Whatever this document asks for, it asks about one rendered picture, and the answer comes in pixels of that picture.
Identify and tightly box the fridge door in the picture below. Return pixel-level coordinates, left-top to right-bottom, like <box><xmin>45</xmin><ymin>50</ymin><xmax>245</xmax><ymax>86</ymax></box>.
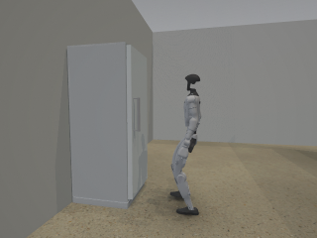
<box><xmin>126</xmin><ymin>45</ymin><xmax>148</xmax><ymax>199</ymax></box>

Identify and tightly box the left robot forearm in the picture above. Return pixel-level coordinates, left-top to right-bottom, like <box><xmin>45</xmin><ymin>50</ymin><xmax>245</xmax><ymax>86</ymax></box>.
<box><xmin>182</xmin><ymin>118</ymin><xmax>197</xmax><ymax>148</ymax></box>

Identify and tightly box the robot right thigh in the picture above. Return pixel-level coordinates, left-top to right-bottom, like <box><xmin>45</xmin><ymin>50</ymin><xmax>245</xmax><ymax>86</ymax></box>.
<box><xmin>171</xmin><ymin>137</ymin><xmax>185</xmax><ymax>169</ymax></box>

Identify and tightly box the handle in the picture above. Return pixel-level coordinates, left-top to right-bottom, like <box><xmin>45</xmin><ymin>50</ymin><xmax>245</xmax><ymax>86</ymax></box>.
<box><xmin>133</xmin><ymin>97</ymin><xmax>141</xmax><ymax>132</ymax></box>

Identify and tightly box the robot left hand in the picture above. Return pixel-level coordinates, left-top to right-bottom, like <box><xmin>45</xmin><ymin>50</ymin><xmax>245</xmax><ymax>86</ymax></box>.
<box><xmin>175</xmin><ymin>146</ymin><xmax>189</xmax><ymax>168</ymax></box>

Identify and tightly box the right robot foot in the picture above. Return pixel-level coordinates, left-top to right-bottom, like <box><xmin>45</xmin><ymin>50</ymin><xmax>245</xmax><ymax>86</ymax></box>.
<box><xmin>170</xmin><ymin>191</ymin><xmax>182</xmax><ymax>198</ymax></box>

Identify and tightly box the robot left upper arm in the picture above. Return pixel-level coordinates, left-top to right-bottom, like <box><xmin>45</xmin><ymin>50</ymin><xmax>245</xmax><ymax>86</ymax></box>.
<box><xmin>186</xmin><ymin>95</ymin><xmax>199</xmax><ymax>124</ymax></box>

